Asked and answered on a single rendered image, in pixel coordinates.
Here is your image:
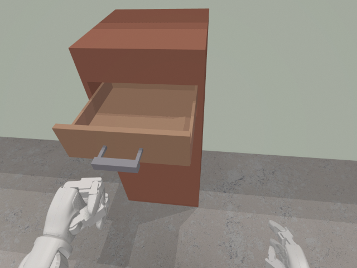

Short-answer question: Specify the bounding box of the cabinet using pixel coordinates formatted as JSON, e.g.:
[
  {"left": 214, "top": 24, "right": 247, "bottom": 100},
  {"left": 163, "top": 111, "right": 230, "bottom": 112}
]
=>
[{"left": 69, "top": 8, "right": 209, "bottom": 207}]

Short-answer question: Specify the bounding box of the robot right hand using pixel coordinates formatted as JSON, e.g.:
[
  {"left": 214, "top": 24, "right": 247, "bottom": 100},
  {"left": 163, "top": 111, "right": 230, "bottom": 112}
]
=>
[{"left": 265, "top": 220, "right": 310, "bottom": 268}]

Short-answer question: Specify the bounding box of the robot left hand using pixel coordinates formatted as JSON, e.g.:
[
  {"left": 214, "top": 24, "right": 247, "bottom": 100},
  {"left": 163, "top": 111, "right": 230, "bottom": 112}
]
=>
[{"left": 43, "top": 178, "right": 110, "bottom": 243}]

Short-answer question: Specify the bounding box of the left robot forearm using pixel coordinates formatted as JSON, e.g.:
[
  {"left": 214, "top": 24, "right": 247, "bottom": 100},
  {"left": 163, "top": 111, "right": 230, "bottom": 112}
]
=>
[{"left": 18, "top": 235, "right": 73, "bottom": 268}]

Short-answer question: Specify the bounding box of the handle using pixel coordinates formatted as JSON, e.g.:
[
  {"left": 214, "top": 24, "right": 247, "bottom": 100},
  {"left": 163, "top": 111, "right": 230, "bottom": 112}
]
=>
[{"left": 91, "top": 145, "right": 143, "bottom": 173}]

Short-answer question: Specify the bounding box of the drawer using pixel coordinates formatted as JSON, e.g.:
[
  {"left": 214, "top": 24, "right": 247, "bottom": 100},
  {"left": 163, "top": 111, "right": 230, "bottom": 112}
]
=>
[{"left": 52, "top": 83, "right": 198, "bottom": 166}]

